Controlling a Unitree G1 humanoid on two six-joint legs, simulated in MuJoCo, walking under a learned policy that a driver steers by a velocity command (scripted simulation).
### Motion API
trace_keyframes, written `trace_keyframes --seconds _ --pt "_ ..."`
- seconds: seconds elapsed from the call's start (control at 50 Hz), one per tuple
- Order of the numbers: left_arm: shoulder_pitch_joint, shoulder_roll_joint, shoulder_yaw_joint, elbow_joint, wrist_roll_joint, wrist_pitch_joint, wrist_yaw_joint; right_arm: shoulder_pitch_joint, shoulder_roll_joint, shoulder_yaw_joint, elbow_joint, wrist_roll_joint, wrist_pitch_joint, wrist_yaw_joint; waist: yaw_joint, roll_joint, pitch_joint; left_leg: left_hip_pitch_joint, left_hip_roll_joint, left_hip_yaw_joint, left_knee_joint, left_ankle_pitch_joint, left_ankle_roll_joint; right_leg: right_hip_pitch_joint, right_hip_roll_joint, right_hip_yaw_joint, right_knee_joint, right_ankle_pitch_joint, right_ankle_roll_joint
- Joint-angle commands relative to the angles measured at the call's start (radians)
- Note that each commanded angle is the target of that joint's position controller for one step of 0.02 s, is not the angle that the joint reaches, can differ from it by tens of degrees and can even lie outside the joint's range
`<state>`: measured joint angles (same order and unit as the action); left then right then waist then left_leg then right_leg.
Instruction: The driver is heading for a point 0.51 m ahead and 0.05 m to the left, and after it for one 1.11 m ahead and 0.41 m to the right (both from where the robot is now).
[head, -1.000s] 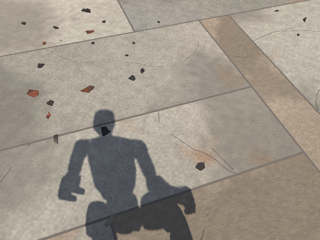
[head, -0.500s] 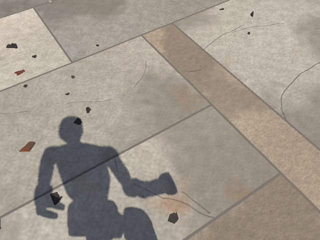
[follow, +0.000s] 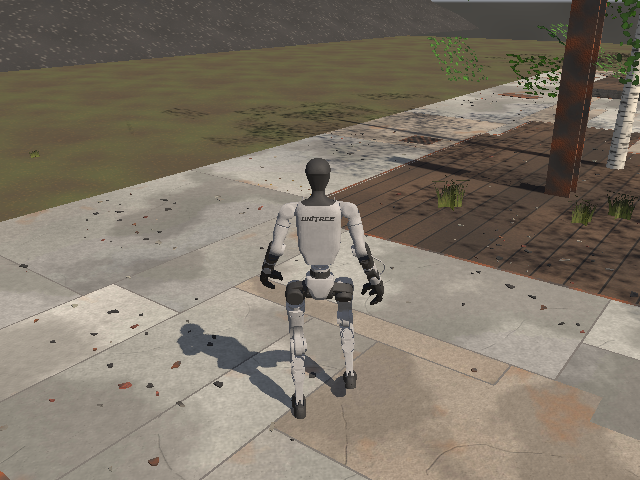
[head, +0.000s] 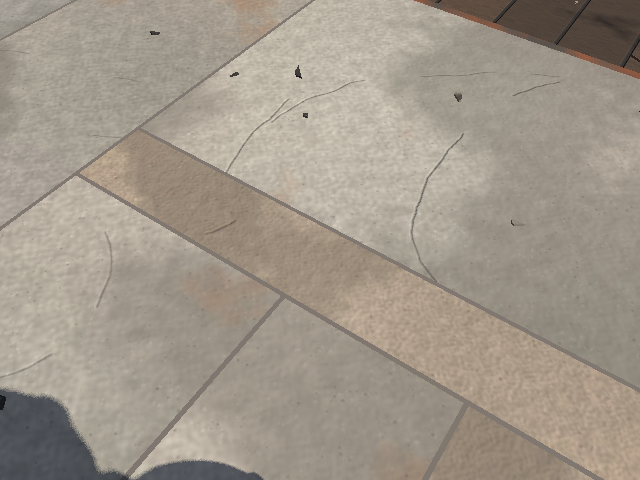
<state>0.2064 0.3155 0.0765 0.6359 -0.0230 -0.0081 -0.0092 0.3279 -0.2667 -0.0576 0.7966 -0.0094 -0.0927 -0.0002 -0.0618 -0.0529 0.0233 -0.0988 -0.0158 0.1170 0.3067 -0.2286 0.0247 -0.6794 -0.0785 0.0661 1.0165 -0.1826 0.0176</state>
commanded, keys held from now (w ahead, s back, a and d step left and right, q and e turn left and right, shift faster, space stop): w+e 0.04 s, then e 0.02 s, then no key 0.14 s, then q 0.80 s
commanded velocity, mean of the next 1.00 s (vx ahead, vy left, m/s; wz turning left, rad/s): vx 0.14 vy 0.00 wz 0.17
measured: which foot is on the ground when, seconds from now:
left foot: down 0.00-0.22, up 0.24-0.70, down 0.72-1.00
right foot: up 0.00-0.20, down 0.22-0.72, up 0.74-1.00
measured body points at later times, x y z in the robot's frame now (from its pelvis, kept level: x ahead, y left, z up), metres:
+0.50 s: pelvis +0.19 -0.05 -0.01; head +0.22 -0.06 +0.44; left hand +0.36 +0.19 -0.11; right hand +0.27 -0.34 -0.14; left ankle +0.23 +0.11 -0.69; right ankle +0.24 -0.14 -0.74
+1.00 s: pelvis +0.23 +0.01 +0.00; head +0.26 +0.05 +0.45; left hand +0.32 +0.32 -0.12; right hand +0.43 -0.24 -0.09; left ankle +0.21 +0.09 -0.75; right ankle +0.29 -0.15 -0.68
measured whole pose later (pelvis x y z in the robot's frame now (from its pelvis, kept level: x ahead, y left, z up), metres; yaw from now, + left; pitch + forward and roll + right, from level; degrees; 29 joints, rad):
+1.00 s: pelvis +0.23 +0.01 +0.00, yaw +15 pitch +3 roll -3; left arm 0.05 0.31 0.09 0.80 0.00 0.02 0.04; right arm 0.19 -0.30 -0.07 0.72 0.01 0.02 -0.04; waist -0.01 -0.02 0.05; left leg -0.27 -0.04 -0.10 0.43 -0.20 0.05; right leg -0.51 0.02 0.07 0.92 -0.35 0.09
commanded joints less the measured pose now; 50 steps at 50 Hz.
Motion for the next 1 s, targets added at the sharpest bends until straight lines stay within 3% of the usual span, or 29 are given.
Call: trace_keyframes --seconds 0.02,0.08,0.12,0.16,0.18,0.2,0.22,0.24,0.26,0.28,0.3,0.32,0.34,0.38,0.46,0.54,0.62,0.68,0.7,0.72,0.74,0.76,0.78,0.8,0.82,0.84,0.88,1.0 --pt "-0.064 0.017 -0.003 -0.08 0.001 -0.018 -0.016 -0.07 -0.166 -0.039 -0.056 0.004 -0.01 -0.007 0.009 0.124 0.016 0.05 0.259 -0.106 -0.142 0.297 0.14 -0.05 -0.024 -0.005 -0.148 0.144 0.0" --pt "-0.159 -0.006 -0.012 -0.109 0.008 -0.028 -0.035 -0.051 -0.184 -0.04 -0.029 0.013 0.006 -0.013 -0.016 0.107 0.055 0.045 0.249 -0.022 -0.111 0.443 0.12 0.025 0.004 -0.07 -0.312 0.205 -0.018" --pt "-0.182 -0.002 -0.009 -0.127 0.01 -0.034 -0.047 -0.022 -0.202 -0.043 -0.006 0.025 0.019 -0.014 -0.013 0.12 0.041 0.081 0.26 -0.004 -0.055 0.6 0.108 0.087 0.038 -0.099 -0.378 0.174 -0.04" --pt "-0.123 0.036 0.009 -0.121 0.019 -0.036 -0.052 -0.033 -0.233 -0.052 -0.001 0.043 0.028 -0.019 0.038 0.154 -0.012 0.12 0.266 0.005 0.059 0.819 0.089 0.196 0.09 -0.121 -0.424 0.106 -0.08" --pt "-0.025 0.068 0.027 -0.095 0.023 -0.036 -0.05 -0.049 -0.239 -0.053 -0.001 0.05 0.032 -0.022 0.098 0.149 -0.064 0.117 0.25 0.016 0.175 0.868 0.069 0.318 0.117 -0.126 -0.482 0.136 -0.106" --pt "0.089 0.11 0.049 -0.062 0.025 -0.035 -0.037 -0.052 -0.218 -0.046 -0.001 0.048 0.031 -0.022 0.164 0.119 -0.124 0.045 0.21 0.044 0.342 0.807 0.035 0.509 0.134 -0.118 -0.558 0.273 -0.137" --pt "0.18 0.177 0.059 -0.046 0.04 -0.025 -0.012 -0.021 -0.152 -0.019 -0.023 0.007 0.022 -0.017 0.182 -0.025 -0.237 -0.193 0.146 0.046 0.634 0.351 -0.012 0.812 -0.048 0.085 -0.496 0.704 -0.199" --pt "0.108 0.199 0.028 -0.074 0.068 -0.03 -0.002 0.15 -0.055 0.027 -0.016 -0.01 0.013 0.008 0.062 -0.205 -0.428 -0.476 0.017 -0.073 0.982 -0.506 -0.07 1.084 -0.387 0.502 -0.468 1.071 -0.427" --pt "0.14 0.118 0.021 -0.075 0.058 -0.024 -0.008 0.124 -0.168 -0.001 0.045 0.028 0.021 0.014 0.154 -0.05 -0.545 -0.42 0.042 -0.257 1.037 -0.475 -0.066 1.006 -0.361 0.448 -0.509 0.913 -0.424" --pt "0.078 0.093 0.007 -0.062 0.046 -0.027 -0.014 0.012 -0.185 -0.009 0.008 0.058 0.03 0.016 0.144 -0.039 -0.37 -0.486 0.075 -0.236 1.01 -0.437 -0.067 0.892 -0.295 0.281 -0.536 0.858 -0.372" --pt "0.023 0.069 0.0 -0.04 0.03 -0.032 -0.016 -0.031 -0.158 -0.004 0.002 0.049 0.039 0.005 0.108 0.007 -0.254 -0.509 0.107 -0.213 0.922 -0.373 -0.071 0.759 -0.238 0.199 -0.58 0.727 -0.318" --pt "-0.022 0.046 -0.007 -0.03 0.03 -0.036 -0.015 -0.042 -0.154 -0.008 0.014 0.036 0.055 -0.009 0.079 0.016 -0.186 -0.463 0.128 -0.209 0.86 -0.316 -0.081 0.629 -0.207 0.147 -0.629 0.626 -0.289" --pt "-0.07 0.036 -0.01 -0.02 0.04 -0.039 -0.016 0.002 -0.142 -0.01 0.032 0.033 0.079 -0.018 0.033 -0.002 -0.16 -0.351 0.132 -0.198 0.823 -0.258 -0.096 0.493 -0.178 0.082 -0.684 0.565 -0.274" --pt "-0.12 0.032 -0.009 -0.002 0.063 -0.054 -0.015 0.065 -0.108 -0.01 0.054 0.024 0.108 -0.033 -0.003 -0.041 -0.148 -0.245 0.117 -0.179 0.769 -0.19 -0.123 0.376 -0.173 0.004 -0.733 0.544 -0.281" --pt "-0.127 0.079 0.011 0.038 0.052 -0.044 0.019 -0.035 -0.119 -0.02 0.005 0.018 0.127 -0.047 0.031 -0.048 -0.115 -0.315 0.128 -0.161 0.669 -0.104 -0.117 0.407 -0.194 -0.035 -0.779 0.308 -0.278" --pt "-0.12 0.085 0.018 0.068 0.043 -0.014 0.043 -0.117 -0.118 -0.028 -0.042 0.021 0.14 -0.037 0.06 -0.047 -0.072 -0.372 0.138 -0.144 0.605 -0.105 -0.102 0.457 -0.229 -0.032 -0.811 0.079 -0.275" --pt "-0.115 0.104 0.027 0.089 0.034 0.009 0.044 -0.144 -0.109 -0.03 -0.069 0.02 0.141 -0.015 0.07 -0.045 -0.074 -0.339 0.117 -0.097 0.496 -0.145 -0.078 0.527 -0.252 -0.062 -0.756 0.155 -0.261" --pt "-0.137 0.122 0.035 0.1 0.007 0.024 0.046 -0.093 -0.103 -0.035 -0.066 0.022 0.137 0.007 0.028 -0.053 -0.097 -0.223 0.073 -0.04 0.283 -0.045 -0.032 0.554 -0.24 -0.11 -0.638 0.254 -0.201" --pt "-0.107 0.106 0.034 0.118 -0.002 0.028 0.047 -0.066 -0.122 -0.043 -0.059 0.017 0.134 0.008 0.018 -0.029 -0.099 -0.152 0.052 -0.05 0.173 0.062 -0.001 0.528 -0.205 -0.145 -0.564 0.2 -0.146" --pt "-0.062 0.069 0.027 0.131 0.011 0.029 0.043 -0.046 -0.198 -0.066 -0.061 0.014 0.132 -0.002 0.034 0.123 -0.09 -0.056 0.13 -0.201 0.068 0.32 0.053 0.424 -0.119 -0.224 -0.382 0.053 -0.057" --pt "-0.101 0.021 0.012 0.082 0.06 0.023 0.036 -0.038 -0.318 -0.089 -0.084 0.009 0.131 -0.02 0.059 0.417 -0.073 0.09 0.366 -0.542 0.076 0.73 0.218 0.102 0.049 -0.268 -0.1 -0.42 0.052" --pt "-0.2 0.053 0.02 0.059 0.052 0.018 0.04 -0.008 -0.286 -0.079 -0.095 -0.025 0.11 -0.009 -0.017 0.305 -0.139 0.067 0.41 -0.601 0.055 0.702 0.336 0.031 0.096 -0.088 0.085 -0.519 0.055" --pt "-0.211 0.074 0.028 0.062 0.027 0.02 0.041 -0.041 -0.266 -0.074 -0.098 -0.026 0.09 -0.005 0.003 0.216 -0.133 0.068 0.357 -0.52 0.05 0.645 0.307 0.005 0.077 -0.035 0.147 -0.448 0.039" --pt "-0.184 0.074 0.032 0.08 0.018 0.022 0.047 -0.1 -0.246 -0.073 -0.106 -0.005 0.079 -0.009 0.035 0.175 -0.12 0.068 0.307 -0.458 0.061 0.584 0.251 -0.014 0.062 -0.015 0.14 -0.358 0.031" --pt "-0.169 0.085 0.037 0.097 0.025 0.025 0.055 -0.141 -0.208 -0.062 -0.116 0.017 0.079 -0.015 0.048 0.151 -0.117 0.064 0.284 -0.431 0.062 0.555 0.214 -0.017 0.051 -0.004 0.12 -0.305 0.032" --pt "-0.165 0.089 0.041 0.1 0.029 0.025 0.06 -0.162 -0.194 -0.055 -0.122 0.026 0.083 -0.023 0.062 0.163 -0.118 0.035 0.267 -0.413 0.062 0.571 0.203 0.018 0.055 -0.001 0.12 -0.257 0.039" --pt "-0.15 0.074 0.039 0.104 0.023 0.02 0.058 -0.153 -0.188 -0.052 -0.128 0.02 0.089 -0.032 0.069 0.168 -0.141 0.041 0.242 -0.4 0.062 0.591 0.204 0.051 0.077 -0.003 0.099 -0.198 0.05" --pt "-0.188 0.053 0.028 0.102 0.017 0.013 0.049 -0.145 -0.222 -0.065 -0.139 0.021 0.108 -0.046 0.041 0.191 -0.119 0.025 0.214 -0.456 0.066 0.431 0.2 0.127 0.097 0.016 -0.176 -0.15 0.079"
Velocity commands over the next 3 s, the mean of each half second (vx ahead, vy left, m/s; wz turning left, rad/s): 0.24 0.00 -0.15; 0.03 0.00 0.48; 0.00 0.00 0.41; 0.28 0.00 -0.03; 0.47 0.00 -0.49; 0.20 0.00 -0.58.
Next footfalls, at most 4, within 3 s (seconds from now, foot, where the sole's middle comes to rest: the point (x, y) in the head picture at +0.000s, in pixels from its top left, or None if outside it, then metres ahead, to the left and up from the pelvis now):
0.22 right None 0.28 -0.14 -0.78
0.72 left None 0.25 0.10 -0.78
1.20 right None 0.34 -0.11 -0.78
1.54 left None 0.20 0.11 -0.78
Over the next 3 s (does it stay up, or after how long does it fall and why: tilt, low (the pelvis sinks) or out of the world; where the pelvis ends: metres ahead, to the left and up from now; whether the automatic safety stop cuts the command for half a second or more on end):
stays up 0.77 0.10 -0.01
